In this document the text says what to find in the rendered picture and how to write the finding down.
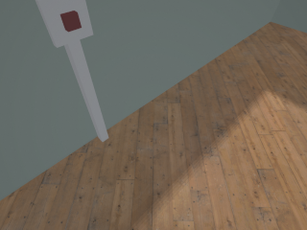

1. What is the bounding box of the panel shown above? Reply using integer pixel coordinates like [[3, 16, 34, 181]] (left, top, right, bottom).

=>
[[35, 0, 109, 142]]

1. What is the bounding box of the button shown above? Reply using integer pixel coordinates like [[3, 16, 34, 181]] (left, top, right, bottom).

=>
[[60, 11, 82, 33]]

